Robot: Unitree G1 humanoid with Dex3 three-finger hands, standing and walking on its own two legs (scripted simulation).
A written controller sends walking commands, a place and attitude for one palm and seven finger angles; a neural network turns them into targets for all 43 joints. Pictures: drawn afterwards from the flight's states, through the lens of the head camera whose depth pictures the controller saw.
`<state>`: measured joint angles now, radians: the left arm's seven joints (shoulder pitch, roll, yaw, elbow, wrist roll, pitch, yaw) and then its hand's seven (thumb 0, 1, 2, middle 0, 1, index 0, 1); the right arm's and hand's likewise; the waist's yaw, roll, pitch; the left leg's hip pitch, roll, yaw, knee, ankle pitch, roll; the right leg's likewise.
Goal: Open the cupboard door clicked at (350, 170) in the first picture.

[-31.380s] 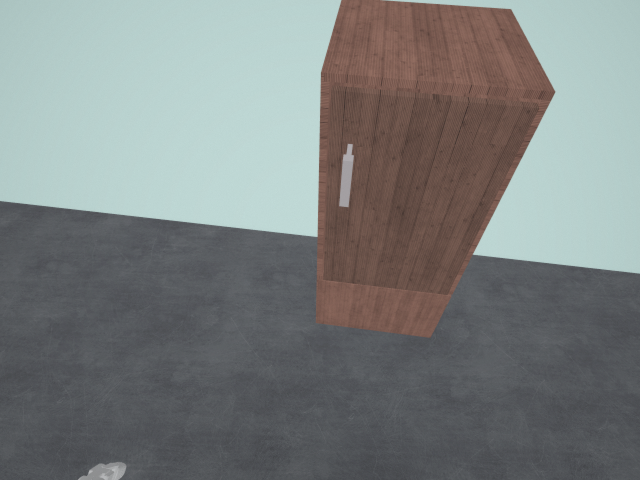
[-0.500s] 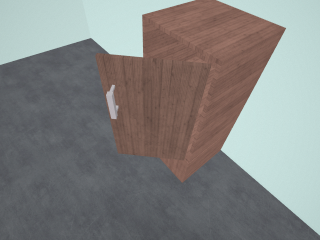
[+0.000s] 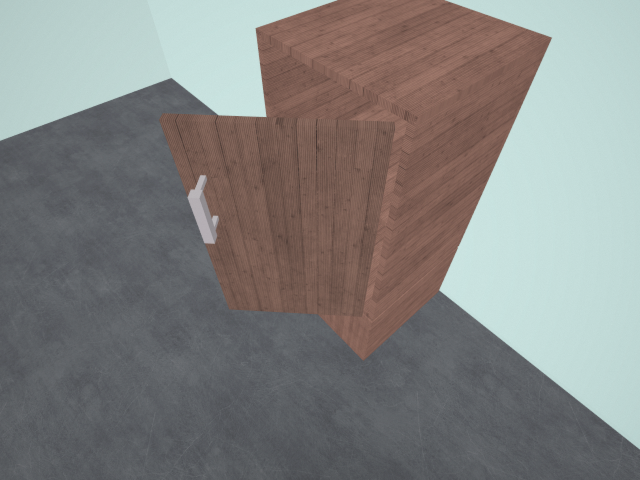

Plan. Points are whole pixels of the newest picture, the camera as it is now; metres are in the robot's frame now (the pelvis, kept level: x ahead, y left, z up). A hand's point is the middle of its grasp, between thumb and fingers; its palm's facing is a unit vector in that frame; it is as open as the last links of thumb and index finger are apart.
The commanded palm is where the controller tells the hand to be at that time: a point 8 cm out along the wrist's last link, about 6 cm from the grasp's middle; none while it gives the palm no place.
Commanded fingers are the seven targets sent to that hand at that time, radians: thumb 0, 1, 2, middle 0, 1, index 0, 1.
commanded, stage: come to a stop and stand still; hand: left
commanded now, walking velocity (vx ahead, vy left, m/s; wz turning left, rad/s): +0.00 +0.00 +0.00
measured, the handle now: (206, 210) +0.55 +0.24 -0.04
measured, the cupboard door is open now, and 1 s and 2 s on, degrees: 45 45 45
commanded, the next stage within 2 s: look again from close up in 0.36 s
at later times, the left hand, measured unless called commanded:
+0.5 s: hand out of the picture -0.04 +0.16 -0.17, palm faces +0.05 -0.98 -0.21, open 7.3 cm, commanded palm none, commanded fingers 0.00 0.90 0.90 -0.20 -0.30 -0.20 -0.30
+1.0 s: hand out of the picture -0.02 +0.18 -0.16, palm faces +0.05 -0.97 -0.22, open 7.3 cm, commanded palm none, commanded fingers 0.00 0.90 0.90 -0.20 -0.30 -0.20 -0.30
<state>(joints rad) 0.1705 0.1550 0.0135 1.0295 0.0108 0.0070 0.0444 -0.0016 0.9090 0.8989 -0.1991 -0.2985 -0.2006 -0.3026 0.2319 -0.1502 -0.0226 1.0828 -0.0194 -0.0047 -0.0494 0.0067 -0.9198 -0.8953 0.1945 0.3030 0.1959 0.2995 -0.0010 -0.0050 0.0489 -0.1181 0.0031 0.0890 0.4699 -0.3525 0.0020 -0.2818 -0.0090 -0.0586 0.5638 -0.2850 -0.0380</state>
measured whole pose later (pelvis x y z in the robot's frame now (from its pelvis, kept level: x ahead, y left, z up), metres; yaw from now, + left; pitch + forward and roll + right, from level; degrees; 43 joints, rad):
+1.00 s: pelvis -0.02 +0.01 +0.01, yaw +1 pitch -1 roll +1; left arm 0.28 0.14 -0.01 1.12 0.01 -0.02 0.04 0.01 0.92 0.90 -0.20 -0.30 -0.20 -0.30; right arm 0.34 -0.12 0.02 1.11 -0.02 -0.03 -0.03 0.00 -0.91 -0.90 0.19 0.30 0.20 0.30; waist 0.00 0.03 0.01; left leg -0.11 -0.02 0.07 0.42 -0.30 0.02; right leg -0.25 -0.02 -0.07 0.48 -0.21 -0.02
